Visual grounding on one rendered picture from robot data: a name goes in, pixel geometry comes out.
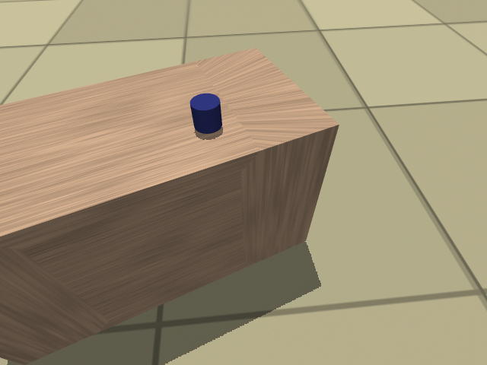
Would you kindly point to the can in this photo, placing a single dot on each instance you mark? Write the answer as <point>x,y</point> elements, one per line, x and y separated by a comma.
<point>206,112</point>

